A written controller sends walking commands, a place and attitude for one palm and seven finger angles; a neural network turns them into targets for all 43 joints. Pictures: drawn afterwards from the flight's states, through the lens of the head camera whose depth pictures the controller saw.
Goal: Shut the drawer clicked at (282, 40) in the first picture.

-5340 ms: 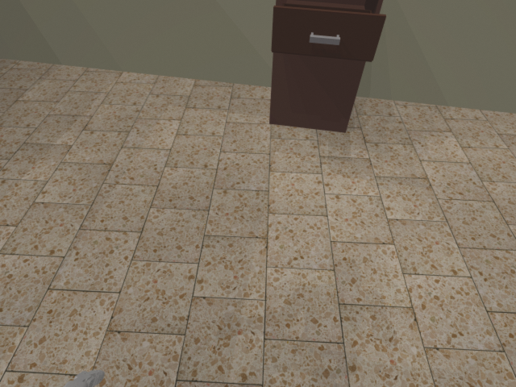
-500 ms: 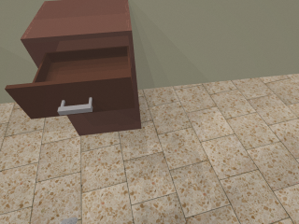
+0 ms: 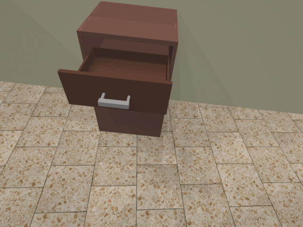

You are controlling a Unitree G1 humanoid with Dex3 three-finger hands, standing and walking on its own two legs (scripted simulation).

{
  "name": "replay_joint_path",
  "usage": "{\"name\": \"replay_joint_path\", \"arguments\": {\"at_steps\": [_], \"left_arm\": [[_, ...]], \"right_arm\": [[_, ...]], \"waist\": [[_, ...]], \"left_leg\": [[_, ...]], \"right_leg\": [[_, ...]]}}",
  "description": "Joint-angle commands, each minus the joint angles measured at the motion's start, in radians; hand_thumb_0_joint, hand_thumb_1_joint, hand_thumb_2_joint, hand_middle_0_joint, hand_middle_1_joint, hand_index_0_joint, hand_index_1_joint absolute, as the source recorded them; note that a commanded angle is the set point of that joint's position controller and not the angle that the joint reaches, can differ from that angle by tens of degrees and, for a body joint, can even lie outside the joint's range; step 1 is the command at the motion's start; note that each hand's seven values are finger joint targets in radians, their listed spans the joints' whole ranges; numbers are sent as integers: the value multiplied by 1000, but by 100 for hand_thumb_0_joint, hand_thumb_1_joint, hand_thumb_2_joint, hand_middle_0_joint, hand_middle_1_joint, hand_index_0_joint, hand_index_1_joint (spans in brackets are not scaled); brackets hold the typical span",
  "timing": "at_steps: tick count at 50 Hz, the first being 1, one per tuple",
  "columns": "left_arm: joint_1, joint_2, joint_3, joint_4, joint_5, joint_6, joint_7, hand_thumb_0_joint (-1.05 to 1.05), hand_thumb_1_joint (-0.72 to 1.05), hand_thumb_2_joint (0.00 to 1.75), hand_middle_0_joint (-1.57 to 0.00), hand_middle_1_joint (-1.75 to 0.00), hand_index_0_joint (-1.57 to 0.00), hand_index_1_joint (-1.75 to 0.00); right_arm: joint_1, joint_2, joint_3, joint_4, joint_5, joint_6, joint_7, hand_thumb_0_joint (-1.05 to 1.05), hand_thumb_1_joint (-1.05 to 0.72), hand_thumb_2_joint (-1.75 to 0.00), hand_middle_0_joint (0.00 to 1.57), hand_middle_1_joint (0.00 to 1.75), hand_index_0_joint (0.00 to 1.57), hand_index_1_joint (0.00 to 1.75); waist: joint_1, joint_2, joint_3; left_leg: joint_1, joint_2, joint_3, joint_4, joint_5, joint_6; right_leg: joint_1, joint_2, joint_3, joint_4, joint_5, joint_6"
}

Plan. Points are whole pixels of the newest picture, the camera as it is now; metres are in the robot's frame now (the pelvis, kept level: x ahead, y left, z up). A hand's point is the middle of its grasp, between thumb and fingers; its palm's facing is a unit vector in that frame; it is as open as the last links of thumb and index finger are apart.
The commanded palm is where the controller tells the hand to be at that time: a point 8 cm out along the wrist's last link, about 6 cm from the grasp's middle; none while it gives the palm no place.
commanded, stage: take the last steps up to it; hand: left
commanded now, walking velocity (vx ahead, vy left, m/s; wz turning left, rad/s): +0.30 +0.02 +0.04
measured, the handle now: (114, 100) +0.59 +0.20 -0.07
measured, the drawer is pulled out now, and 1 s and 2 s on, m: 0.30 0.30 0.30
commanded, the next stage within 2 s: come to a stop and stand still in 0.84 s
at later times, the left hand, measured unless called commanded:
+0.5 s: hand (105, 210) +0.20 +0.15 -0.16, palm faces +0.11 -0.97 -0.21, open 7.2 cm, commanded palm none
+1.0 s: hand (91, 194) +0.24 +0.21 -0.18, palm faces +0.09 -0.98 -0.16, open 7.4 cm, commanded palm none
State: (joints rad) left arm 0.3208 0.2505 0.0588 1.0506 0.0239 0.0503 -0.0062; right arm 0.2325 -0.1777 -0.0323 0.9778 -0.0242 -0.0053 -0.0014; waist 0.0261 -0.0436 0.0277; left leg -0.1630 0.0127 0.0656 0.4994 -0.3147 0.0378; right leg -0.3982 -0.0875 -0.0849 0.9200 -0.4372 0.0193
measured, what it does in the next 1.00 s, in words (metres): walks ahead: right foot, then left foot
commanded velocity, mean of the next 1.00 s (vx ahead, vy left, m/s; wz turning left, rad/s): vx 0.20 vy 0.01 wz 0.01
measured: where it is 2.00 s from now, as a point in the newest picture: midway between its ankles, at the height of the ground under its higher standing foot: outside the picture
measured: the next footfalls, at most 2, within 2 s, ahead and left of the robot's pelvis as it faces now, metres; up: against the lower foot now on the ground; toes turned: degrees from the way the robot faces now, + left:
right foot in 0.36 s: +0.20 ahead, -0.13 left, +0.00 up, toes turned -7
left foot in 0.78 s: +0.29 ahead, +0.13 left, +0.00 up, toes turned +6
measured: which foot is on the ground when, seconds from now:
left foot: down 0.00-0.36, up 0.38-0.76, down 0.78-1.00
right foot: up 0.00-0.34, down 0.36-0.78, up 0.80-1.00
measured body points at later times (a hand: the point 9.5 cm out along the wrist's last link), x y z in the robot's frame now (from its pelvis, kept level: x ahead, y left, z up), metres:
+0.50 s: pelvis +0.13 -0.03 +0.00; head +0.14 -0.04 +0.45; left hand +0.19 +0.20 -0.14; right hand +0.09 -0.26 -0.17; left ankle +0.07 +0.09 -0.66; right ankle +0.16 -0.13 -0.74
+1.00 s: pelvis +0.26 +0.04 +0.00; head +0.27 +0.06 +0.45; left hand +0.24 +0.26 -0.16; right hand +0.32 -0.20 -0.14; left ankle +0.28 +0.12 -0.74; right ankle +0.25 -0.09 -0.67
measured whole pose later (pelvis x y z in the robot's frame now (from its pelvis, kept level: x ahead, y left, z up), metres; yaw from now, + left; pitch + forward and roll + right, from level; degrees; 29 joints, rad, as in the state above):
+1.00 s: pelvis +0.26 +0.04 +0.00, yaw +1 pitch -1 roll +0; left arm 0.30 0.17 0.05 1.10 0.02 0.00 0.01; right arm 0.22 -0.15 -0.04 1.03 -0.02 -0.06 -0.03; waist 0.02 -0.05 0.04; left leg -0.21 0.02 0.18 0.40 -0.18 0.06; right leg -0.46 -0.08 -0.07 1.02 -0.35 0.01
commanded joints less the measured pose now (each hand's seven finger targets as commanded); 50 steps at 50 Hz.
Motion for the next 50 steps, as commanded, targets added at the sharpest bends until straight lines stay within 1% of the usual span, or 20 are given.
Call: {"name": "replay_joint_path", "arguments": {"at_steps": [1, 4, 9, 13, 15, 16, 17, 18, 19, 21, 23, 26, 33, 36, 37, 38, 39, 40, 44, 50], "left_arm": [[-83, 33, -1, -97, 4, -61, -15, 0, 90, 90, -20, -30, -20, -30], [-98, 26, -5, -88, 2, -61, -12, 0, 90, 90, -20, -30, -20, -30], [-183, 3, -6, -111, -2, -62, -10, 0, 90, 90, -20, -30, -20, -30], [-200, -15, -2, -117, -3, -77, -11, 0, 90, 90, -20, -30, -20, -30], [-102, -11, 7, -80, -1, -87, -9, 0, 90, 90, -20, -30, -20, -30], [9, 19, 17, -44, 2, -97, -5, 0, 90, 90, -20, -30, -20, -30], [151, 93, 33, -3, 8, -112, 4, 0, 90, 90, -20, -30, -20, -30], [249, 189, 51, 18, 0, -114, 15, 0, 90, 90, -20, -30, -20, -30], [214, 176, 50, 14, -13, -111, 20, 0, 90, 90, -20, -30, -20, -30], [66, 86, 31, -21, -10, -109, 26, 0, 90, 90, -20, -30, -20, -30], [6, 21, 12, -30, -4, -116, 30, 0, 90, 90, -20, -30, -20, -30], [-13, 10, 8, -34, 1, -124, 29, 0, 90, 90, -20, -30, -20, -30], [35, 72, 12, 3, 3, -120, 21, 0, 90, 90, -20, -30, -20, -30], [14, 75, 18, 9, -1, -106, 23, 0, 90, 90, -20, -30, -20, -30], [19, 54, 14, 12, -4, -99, 24, 0, 90, 90, -20, -30, -20, -30], [43, 17, 7, 6, -4, -92, 19, 0, 90, 90, -20, -30, -20, -30], [58, -35, -2, -13, -12, -91, 15, 0, 90, 90, -20, -30, -20, -30], [22, -23, -6, -34, -3, -89, 22, 0, 90, 90, -20, -30, -20, -30], [14, -34, -3, 2, 2, -82, 6, 0, 90, 90, -20, -30, -20, -30], [47, -81, -18, 17, -4, -50, 27, 0, 90, 90, -20, -30, -20, -30]], "right_arm": [[76, -154, -24, -2, 7, -34, -19, 0, -90, -90, 20, 30, 20, 30], [142, -137, -21, 35, 12, -48, -23, 0, -90, -90, 20, 30, 20, 30], [199, -127, -27, 81, 6, -53, -25, 0, -90, -90, 20, 30, 20, 30], [209, -125, -31, 115, -3, -51, -25, 0, -90, -90, 20, 30, 20, 30], [196, -117, -27, 123, 0, -50, -27, 0, -90, -90, 20, 30, 20, 30], [197, -102, -24, 126, 6, -53, -25, 0, -90, -90, 20, 30, 20, 30], [209, -67, -19, 113, 17, -61, -17, 0, -90, -90, 20, 30, 20, 30], [207, -39, -13, 70, 19, -62, -10, 0, -90, -90, 20, 30, 20, 30], [164, -75, -25, 67, 17, -54, -12, 0, -90, -90, 20, 30, 20, 30], [76, -58, -29, 52, 6, -45, -2, 0, -90, -90, 20, 30, 20, 30], [114, -16, -28, 67, -1, -29, 5, 0, -90, -90, 20, 30, 20, 30], [136, 6, -25, 68, -2, -7, 11, 0, -90, -90, 20, 30, 20, 30], [-30, -16, -24, 0, 4, -24, 30, 0, -90, -90, 20, 30, 20, 30], [8, -38, -24, 10, 4, -34, 24, 0, -90, -90, 20, 30, 20, 30], [62, -59, -27, 31, 2, -42, 18, 0, -90, -90, 20, 30, 20, 30], [155, -131, -43, 52, -4, -50, 9, 0, -90, -90, 20, 30, 20, 30], [240, -227, -62, 61, -13, -48, -1, 0, -90, -90, 20, 30, 20, 30], [248, -226, -56, 67, -9, -36, -9, 0, -90, -90, 20, 30, 20, 30], [71, -104, -18, 25, 1, -53, -23, 0, -90, -90, 20, 30, 20, 30], [47, -68, -5, 40, 5, -55, -36, 0, -90, -90, 20, 30, 20, 30]], "waist": [[-31, 181, 89], [-39, 155, 66], [-60, 133, 98], [-57, 150, 107], [-9, 129, 72], [40, 64, 24], [89, -86, -80], [98, -233, -144], [94, -140, -125], [49, -54, 34], [-7, -30, 53], [-41, -75, 58], [2, -85, 60], [-32, -70, 56], [-55, -2, 28], [-87, 166, -19], [-107, 372, -64], [-111, 347, -57], [-35, 152, 12], [-1, 97, -33]], "left_leg": [[51, 220, -246, -349, -23, 130], [118, 218, -212, -336, 154, 147], [126, 257, -211, -336, 177, 170], [80, 253, -188, -267, 256, 148], [16, 212, -140, -151, 279, 108], [-42, 156, -92, 1, 301, 74], [-214, 77, -12, 260, 169, 27], [-411, -22, 33, 557, -241, -8], [-421, 29, -59, 683, -247, 1], [-467, 101, -86, 735, -93, -5], [-387, 118, -68, 652, -15, -25], [-322, 122, -14, 508, 29, -59], [-244, 81, 39, 196, 76, -62], [-78, 58, 65, 48, 125, -57], [42, 55, 57, -21, 143, -57], [166, 149, -66, -86, 140, -28], [243, 359, -331, -194, 184, 65], [193, 410, -409, -264, 94, 118], [13, 314, -209, -302, 156, 113], [-11, 270, -54, -245, 585, 120]], "right_leg": [[-223, -25, 33, 121, 121, 7], [-228, -23, 28, 69, 151, 17], [-202, -32, 23, -104, 153, 16], [-63, 7, -15, -256, 138, -5], [133, 42, -43, -376, 209, -20], [300, 38, -18, -436, 240, -37], [534, -146, 204, -500, 195, -105], [651, -387, 558, -642, 275, -214], [535, -395, 574, -692, 101, -251], [305, -334, 456, -743, -52, -219], [195, -259, 268, -751, 118, -180], [118, -213, 119, -756, 253, -161], [187, -206, 102, -716, 287, -160], [147, -176, 68, -633, 235, -124], [106, -139, 46, -543, 214, -105], [32, -60, -9, -342, 137, -67], [-103, 50, -100, -86, -110, -23], [-152, 57, -15, 88, -199, -32], [-149, -30, 58, 218, 39, -27], [2, -17, 55, -32, 114, 6]]}}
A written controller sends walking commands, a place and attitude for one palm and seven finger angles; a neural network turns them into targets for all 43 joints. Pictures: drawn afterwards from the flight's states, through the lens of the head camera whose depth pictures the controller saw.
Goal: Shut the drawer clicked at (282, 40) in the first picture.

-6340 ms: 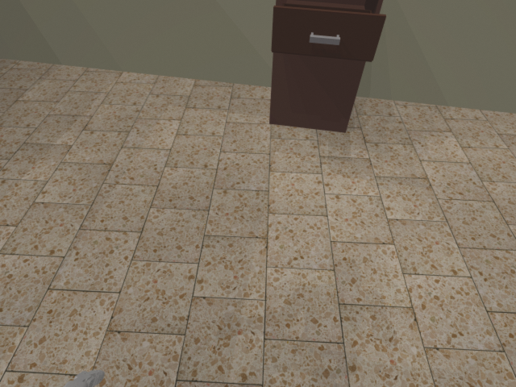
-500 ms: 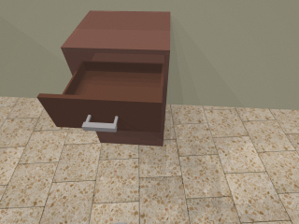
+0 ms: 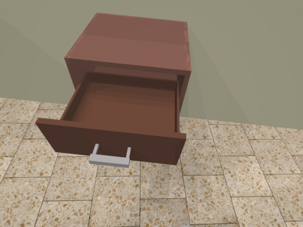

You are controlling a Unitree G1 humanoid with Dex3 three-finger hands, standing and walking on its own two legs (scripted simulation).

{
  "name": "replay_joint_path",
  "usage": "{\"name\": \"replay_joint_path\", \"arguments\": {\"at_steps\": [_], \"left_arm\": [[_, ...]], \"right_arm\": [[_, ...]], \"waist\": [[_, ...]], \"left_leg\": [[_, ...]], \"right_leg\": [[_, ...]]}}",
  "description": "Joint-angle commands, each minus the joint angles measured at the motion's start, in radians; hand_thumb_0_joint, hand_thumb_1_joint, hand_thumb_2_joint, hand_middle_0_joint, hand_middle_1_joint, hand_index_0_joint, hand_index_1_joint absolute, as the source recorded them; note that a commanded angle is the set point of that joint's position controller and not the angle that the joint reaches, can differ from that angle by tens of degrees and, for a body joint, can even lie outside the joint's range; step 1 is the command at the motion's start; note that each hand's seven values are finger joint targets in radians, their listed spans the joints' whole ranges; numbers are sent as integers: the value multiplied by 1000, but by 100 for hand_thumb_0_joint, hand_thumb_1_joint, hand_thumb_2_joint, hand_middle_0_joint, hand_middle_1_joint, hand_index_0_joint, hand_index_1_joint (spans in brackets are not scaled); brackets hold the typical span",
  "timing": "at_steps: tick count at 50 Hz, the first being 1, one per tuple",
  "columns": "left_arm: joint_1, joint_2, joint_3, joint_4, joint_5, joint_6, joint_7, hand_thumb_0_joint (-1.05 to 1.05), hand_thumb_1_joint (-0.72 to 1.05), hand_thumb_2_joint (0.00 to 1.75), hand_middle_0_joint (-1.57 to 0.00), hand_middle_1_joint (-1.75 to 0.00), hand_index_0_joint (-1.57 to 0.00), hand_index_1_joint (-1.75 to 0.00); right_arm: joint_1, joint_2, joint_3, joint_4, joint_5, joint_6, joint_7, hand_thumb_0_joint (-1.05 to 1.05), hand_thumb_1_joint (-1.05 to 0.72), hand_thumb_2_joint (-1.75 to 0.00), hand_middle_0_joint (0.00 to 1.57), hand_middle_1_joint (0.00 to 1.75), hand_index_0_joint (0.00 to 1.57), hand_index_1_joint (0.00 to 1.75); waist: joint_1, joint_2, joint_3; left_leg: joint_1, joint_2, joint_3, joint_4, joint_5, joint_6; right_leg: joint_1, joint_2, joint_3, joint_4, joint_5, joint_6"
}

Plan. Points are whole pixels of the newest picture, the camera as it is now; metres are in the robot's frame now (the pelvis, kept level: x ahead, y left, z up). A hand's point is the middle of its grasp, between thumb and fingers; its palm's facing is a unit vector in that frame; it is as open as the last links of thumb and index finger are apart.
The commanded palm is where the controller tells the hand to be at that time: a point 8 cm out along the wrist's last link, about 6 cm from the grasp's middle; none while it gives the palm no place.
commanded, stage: come to a stop and stand still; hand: left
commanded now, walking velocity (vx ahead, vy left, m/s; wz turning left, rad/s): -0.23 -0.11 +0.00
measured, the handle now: (111, 154) +0.33 +0.16 -0.07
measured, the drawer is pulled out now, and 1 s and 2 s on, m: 0.30 0.30 0.30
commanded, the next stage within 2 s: look again from close up in 1.20 s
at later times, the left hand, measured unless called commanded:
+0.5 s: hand out of the picture +0.07 +0.17 -0.18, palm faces +0.06 -0.98 -0.20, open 7.3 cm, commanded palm none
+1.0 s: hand out of the picture -0.04 +0.15 -0.18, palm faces +0.04 -0.98 -0.20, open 7.4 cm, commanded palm none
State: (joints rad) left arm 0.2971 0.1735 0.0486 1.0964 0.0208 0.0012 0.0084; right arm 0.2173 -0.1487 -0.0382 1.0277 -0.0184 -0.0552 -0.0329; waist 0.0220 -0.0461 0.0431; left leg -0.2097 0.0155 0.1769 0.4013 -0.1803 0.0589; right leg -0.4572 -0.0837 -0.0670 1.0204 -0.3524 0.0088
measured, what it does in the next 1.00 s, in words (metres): steps on the spot: right foot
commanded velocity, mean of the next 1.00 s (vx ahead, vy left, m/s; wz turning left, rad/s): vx -0.05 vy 0.02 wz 0.00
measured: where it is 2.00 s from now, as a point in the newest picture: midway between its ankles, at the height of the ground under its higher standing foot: outside the picture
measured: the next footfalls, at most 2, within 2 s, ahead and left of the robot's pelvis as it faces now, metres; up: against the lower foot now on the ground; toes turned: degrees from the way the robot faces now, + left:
right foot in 0.18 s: +0.07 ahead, -0.13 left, +0.00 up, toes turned -1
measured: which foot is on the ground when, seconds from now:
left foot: down 0.00-1.00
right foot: up 0.00-0.16, down 0.18-1.00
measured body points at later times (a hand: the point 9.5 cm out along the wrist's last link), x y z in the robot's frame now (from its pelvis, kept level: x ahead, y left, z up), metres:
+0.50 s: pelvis +0.01 -0.01 -0.01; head +0.04 -0.01 +0.44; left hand +0.07 +0.22 -0.17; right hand +0.02 -0.24 -0.17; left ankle -0.02 +0.10 -0.74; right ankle +0.06 -0.14 -0.74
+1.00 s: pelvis -0.01 -0.01 -0.01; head +0.00 -0.02 +0.44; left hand -0.04 +0.21 -0.16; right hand +0.01 -0.24 -0.17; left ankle -0.02 +0.10 -0.74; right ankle +0.03 -0.13 -0.74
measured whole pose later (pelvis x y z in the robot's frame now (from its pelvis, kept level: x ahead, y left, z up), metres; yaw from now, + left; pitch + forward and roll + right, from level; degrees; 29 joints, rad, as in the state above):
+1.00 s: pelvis -0.01 -0.01 -0.01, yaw +1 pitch -1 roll +0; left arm 0.32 0.14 -0.02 1.13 0.01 0.00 0.04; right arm 0.27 -0.17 -0.02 1.07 -0.01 0.00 -0.02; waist 0.00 0.01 0.03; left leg -0.20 0.02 0.06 0.50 -0.27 0.00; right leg -0.27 -0.04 -0.06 0.51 -0.22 0.00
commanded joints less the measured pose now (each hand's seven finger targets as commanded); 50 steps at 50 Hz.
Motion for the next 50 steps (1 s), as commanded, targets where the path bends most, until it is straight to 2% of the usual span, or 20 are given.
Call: {"name": "replay_joint_path", "arguments": {"at_steps": [1, 5, 7, 10, 11, 13, 16, 19, 21, 23, 25, 29, 31, 34, 41, 42, 43, 44, 45, 50], "left_arm": [[68, -8, -13, -30, -3, 4, 18, 0, 90, 90, -20, -30, -20, -30], [50, 23, -12, -29, -3, 14, 27, 0, 90, 90, -20, -30, -20, -30], [61, 62, -6, -23, 0, 9, 32, 0, 90, 90, -20, -30, -20, -30], [6, 145, 4, -41, 2, -1, 35, 0, 90, 90, -20, -30, -20, -30], [-7, 166, 12, -47, -2, -6, 36, 0, 90, 90, -20, -30, -20, -30], [-29, 163, 13, -57, -3, -4, 39, 0, 90, 90, -20, -30, -20, -30], [-79, 162, 24, -71, 2, 2, 43, 0, 90, 90, -20, -30, -20, -30], [-102, 167, 33, -78, 6, 7, 44, 0, 90, 90, -20, -30, -20, -30], [-121, 154, 29, -76, -2, 12, 42, 0, 90, 90, -20, -30, -20, -30], [-127, 100, 16, -83, -8, 18, 33, 0, 90, 90, -20, -30, -20, -30], [-142, 67, 8, -84, -2, 32, 31, 0, 90, 90, -20, -30, -20, -30], [-63, 60, -4, -44, 1, 27, 24, 0, 90, 90, -20, -30, -20, -30], [-36, 71, -12, -22, 0, 15, 26, 0, 90, 90, -20, -30, -20, -30], [-56, 82, -17, -7, -5, 0, 25, 0, 90, 90, -20, -30, -20, -30], [-16, 75, -27, 23, -5, -5, 24, 0, 90, 90, -20, -30, -20, -30], [83, 99, -40, 38, 3, -27, 62, 0, 90, 90, -20, -30, -20, -30], [48, 134, -39, 27, 1, -38, 52, 0, 90, 90, -20, -30, -20, -30], [58, 129, -38, 2, -6, -41, 51, 0, 90, 90, -20, -30, -20, -30], [42, 121, -41, -8, -7, -38, 46, 0, 90, 90, -20, -30, -20, -30], [21, 107, -36, -52, -2, -24, 36, 0, 90, 90, -20, -30, -20, -30]], "right_arm": [[54, -105, 1, -5, -1, 0, -6, 0, -90, -90, 20, 30, 20, 30], [40, -114, -10, 28, 3, 28, -10, 0, -90, -90, 20, 30, 20, 30], [45, -100, -14, 36, 10, 39, -9, 0, -90, -90, 20, 30, 20, 30], [93, -46, -16, 41, 17, 60, 3, 0, -90, -90, 20, 30, 20, 30], [116, -46, -18, 46, 16, 72, 3, 0, -90, -90, 20, 30, 20, 30], [106, -53, -25, 43, 14, 83, 2, 0, -90, -90, 20, 30, 20, 30], [108, -49, -26, 40, 14, 90, 0, 0, -90, -90, 20, 30, 20, 30], [121, -43, -22, 32, 15, 86, 0, 0, -90, -90, 20, 30, 20, 30], [155, -38, -16, 49, 13, 77, 1, 0, -90, -90, 20, 30, 20, 30], [148, -77, -18, 47, 5, 61, 2, 0, -90, -90, 20, 30, 20, 30], [42, -118, -17, 19, 2, 54, 2, 0, -90, -90, 20, 30, 20, 30], [4, -117, -10, 14, 4, 46, -6, 0, -90, -90, 20, 30, 20, 30], [26, -100, -8, 27, 10, 43, -4, 0, -90, -90, 20, 30, 20, 30], [65, -93, -4, 48, 12, 45, 0, 0, -90, -90, 20, 30, 20, 30], [74, -90, 11, 71, 12, 46, 4, 0, -90, -90, 20, 30, 20, 30], [7, -149, 8, 5, 16, 31, 18, 0, -90, -90, 20, 30, 20, 30], [14, -123, 18, -4, 15, 31, 18, 0, -90, -90, 20, 30, 20, 30], [100, -90, 16, -1, 7, 25, 16, 0, -90, -90, 20, 30, 20, 30], [103, -92, 15, 2, 8, 27, 14, 0, -90, -90, 20, 30, 20, 30], [123, -92, 10, -12, 4, 49, 19, 0, -90, -90, 20, 30, 20, 30]], "waist": [[5, 124, -54], [5, 172, -19], [14, 124, 0], [-29, -18, -24], [-35, -149, -76], [-20, -150, -80], [-18, -122, -88], [-20, -108, -99], [-39, -101, -99], [-26, 57, -75], [0, 238, 20], [25, 184, 12], [15, 159, 8], [-19, 15, -27], [-22, 29, 32], [8, 47, 22], [-23, 43, -9], [-39, 38, -118], [-41, 45, -129], [-47, -22, 72]], "left_leg": [[42, 266, -155, -127, 487, 98], [24, 255, -163, -75, 414, 80], [-27, 200, -156, -8, 285, 22], [-45, 67, -89, 82, -13, -67], [-26, 41, -71, 141, -96, -81], [-41, 28, -88, 256, -258, -86], [-91, 17, -133, 354, -301, -90], [-73, 18, -138, 242, -261, -94], [61, 17, -119, 45, -94, -89], [79, 117, -232, -73, 15, -45], [-120, 215, -325, -193, -9, 13], [-62, 173, -268, -153, 58, 22], [-23, 133, -239, -116, 50, -4], [45, 99, -198, -81, 27, -41], [36, 92, -198, -135, -101, -45], [-36, 121, -144, 55, -20, -65], [-19, 61, -157, 22, -34, -79], [21, 64, -169, 25, -66, -64], [23, 61, -172, 34, -66, -56], [-61, 43, -189, 27, -151, -46]], "right_leg": [[94, -12, 29, -200, 28, 21], [192, 9, 4, -410, 83, 19], [267, -4, 38, -564, 268, 8], [258, -176, 201, -577, 645, -93], [267, -205, 239, -608, 669, -131], [258, -254, 256, -664, 692, -191], [288, -245, 228, -647, 704, -213], [305, -229, 211, -625, 639, -198], [221, -182, 183, -607, 442, -137], [162, -48, 96, -547, 195, -52], [232, 17, 14, -458, 83, 2], [240, 14, 45, -478, 127, -8], [255, -5, 76, -584, 201, -9], [246, -32, 117, -645, 264, -24], [199, -25, 131, -707, 118, -19], [245, -60, 113, -647, 274, -17], [248, -84, 146, -622, 357, -48], [281, -93, 157, -609, 266, -62], [274, -85, 153, -617, 193, -61], [104, -60, 160, -683, -102, -56]]}}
